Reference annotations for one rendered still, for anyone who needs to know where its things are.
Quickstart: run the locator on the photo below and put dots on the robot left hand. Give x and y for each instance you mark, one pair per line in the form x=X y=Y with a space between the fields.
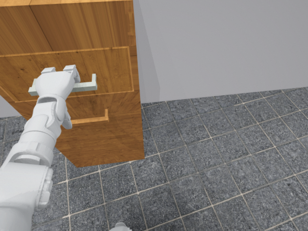
x=58 y=83

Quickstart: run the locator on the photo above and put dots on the handle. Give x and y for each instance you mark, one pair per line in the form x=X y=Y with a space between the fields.
x=85 y=86
x=89 y=121

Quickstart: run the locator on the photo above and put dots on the drawer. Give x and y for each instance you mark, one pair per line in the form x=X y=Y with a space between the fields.
x=111 y=66

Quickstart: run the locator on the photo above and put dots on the cabinet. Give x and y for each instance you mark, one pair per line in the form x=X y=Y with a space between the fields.
x=30 y=26

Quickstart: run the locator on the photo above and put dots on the left robot forearm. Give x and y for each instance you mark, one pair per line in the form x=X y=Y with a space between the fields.
x=38 y=139

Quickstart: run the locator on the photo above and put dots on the robot left upper arm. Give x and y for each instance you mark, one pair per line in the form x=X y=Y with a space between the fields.
x=24 y=188

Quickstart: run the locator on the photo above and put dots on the left robot shin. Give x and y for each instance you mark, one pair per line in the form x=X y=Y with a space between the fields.
x=120 y=224

